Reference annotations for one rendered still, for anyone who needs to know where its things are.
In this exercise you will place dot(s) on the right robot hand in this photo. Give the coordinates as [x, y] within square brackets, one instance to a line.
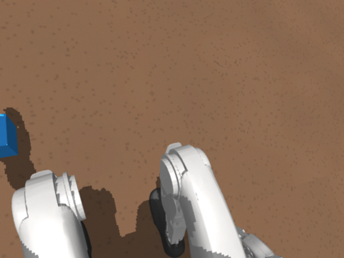
[253, 246]

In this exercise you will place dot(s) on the right robot foot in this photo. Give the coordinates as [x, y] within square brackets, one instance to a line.
[159, 219]

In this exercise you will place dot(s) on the left robot foot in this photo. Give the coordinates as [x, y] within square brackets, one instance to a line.
[87, 239]

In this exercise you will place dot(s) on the cube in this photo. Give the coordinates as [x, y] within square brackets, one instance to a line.
[8, 137]

